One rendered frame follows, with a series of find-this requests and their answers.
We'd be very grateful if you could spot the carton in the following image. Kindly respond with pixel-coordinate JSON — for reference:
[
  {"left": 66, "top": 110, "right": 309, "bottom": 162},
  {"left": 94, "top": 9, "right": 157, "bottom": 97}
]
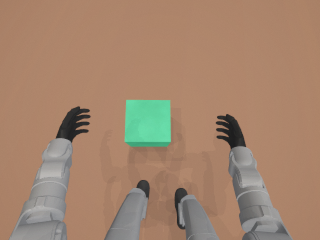
[{"left": 124, "top": 100, "right": 171, "bottom": 147}]

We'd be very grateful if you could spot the robot left hand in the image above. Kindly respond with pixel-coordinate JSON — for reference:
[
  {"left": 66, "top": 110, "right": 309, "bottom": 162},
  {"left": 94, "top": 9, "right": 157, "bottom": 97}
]
[{"left": 56, "top": 106, "right": 91, "bottom": 143}]

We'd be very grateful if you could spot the robot right forearm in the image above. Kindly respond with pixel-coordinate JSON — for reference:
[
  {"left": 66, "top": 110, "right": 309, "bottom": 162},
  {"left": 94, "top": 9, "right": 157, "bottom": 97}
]
[{"left": 228, "top": 146, "right": 293, "bottom": 240}]

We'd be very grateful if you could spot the left robot foot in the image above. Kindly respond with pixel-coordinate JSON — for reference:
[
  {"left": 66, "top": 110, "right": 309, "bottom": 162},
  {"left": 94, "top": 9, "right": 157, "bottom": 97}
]
[{"left": 136, "top": 180, "right": 150, "bottom": 199}]

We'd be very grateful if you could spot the robot right upper arm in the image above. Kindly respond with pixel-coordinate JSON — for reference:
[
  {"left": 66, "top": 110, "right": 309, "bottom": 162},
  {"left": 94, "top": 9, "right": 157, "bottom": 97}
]
[{"left": 242, "top": 230, "right": 292, "bottom": 240}]

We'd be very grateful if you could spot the right robot thigh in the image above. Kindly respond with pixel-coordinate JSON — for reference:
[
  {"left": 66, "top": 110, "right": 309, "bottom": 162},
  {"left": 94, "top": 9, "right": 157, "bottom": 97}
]
[{"left": 178, "top": 199, "right": 220, "bottom": 240}]

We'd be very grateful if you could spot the robot right hand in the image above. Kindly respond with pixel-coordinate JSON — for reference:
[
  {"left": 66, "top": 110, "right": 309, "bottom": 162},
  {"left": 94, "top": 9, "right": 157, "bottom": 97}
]
[{"left": 216, "top": 114, "right": 246, "bottom": 149}]

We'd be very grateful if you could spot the robot left upper arm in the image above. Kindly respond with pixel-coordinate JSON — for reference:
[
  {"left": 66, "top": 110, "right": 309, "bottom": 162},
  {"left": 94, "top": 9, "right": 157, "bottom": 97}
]
[{"left": 11, "top": 220, "right": 68, "bottom": 240}]

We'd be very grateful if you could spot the robot left forearm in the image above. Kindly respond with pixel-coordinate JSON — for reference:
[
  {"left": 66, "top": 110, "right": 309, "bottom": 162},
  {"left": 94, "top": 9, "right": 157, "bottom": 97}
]
[{"left": 8, "top": 138, "right": 73, "bottom": 240}]

